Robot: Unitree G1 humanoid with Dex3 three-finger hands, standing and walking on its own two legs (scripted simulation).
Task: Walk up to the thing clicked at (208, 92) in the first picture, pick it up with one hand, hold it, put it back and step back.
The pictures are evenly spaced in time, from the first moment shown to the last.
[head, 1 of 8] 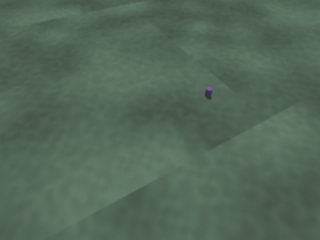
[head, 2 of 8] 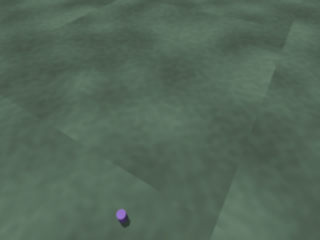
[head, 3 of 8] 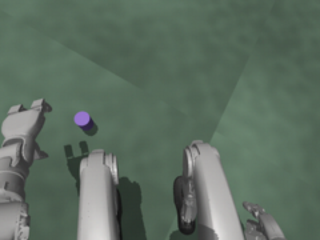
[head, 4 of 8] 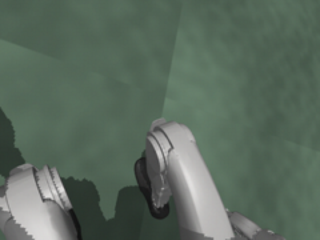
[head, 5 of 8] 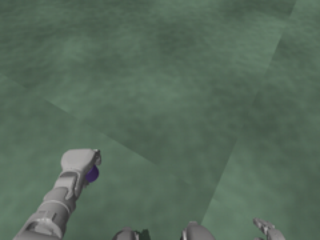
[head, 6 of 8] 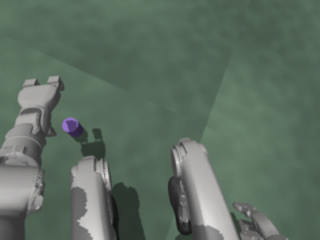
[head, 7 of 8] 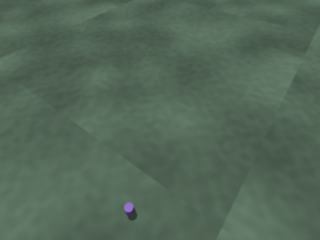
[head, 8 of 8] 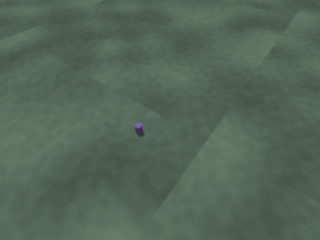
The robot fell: no
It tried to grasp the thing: yes
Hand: left
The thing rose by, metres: 0.68
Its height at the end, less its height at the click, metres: +0.00
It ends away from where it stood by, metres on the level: 0.00
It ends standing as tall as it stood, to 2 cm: yes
